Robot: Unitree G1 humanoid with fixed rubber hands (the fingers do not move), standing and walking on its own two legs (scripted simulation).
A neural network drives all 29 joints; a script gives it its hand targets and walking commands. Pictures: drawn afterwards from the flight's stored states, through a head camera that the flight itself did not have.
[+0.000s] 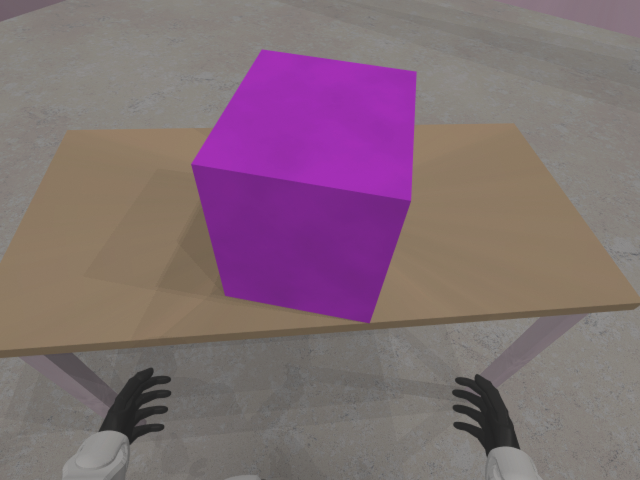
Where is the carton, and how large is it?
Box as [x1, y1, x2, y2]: [191, 49, 416, 322]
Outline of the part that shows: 262,49 191,163 225,295 369,322 410,202 416,72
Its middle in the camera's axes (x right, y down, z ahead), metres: -0.01 -0.09 +0.62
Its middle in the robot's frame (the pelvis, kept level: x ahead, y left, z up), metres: +0.52 +0.03 +0.04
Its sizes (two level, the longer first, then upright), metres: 0.289 0.246 0.283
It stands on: a table, 0.67 m high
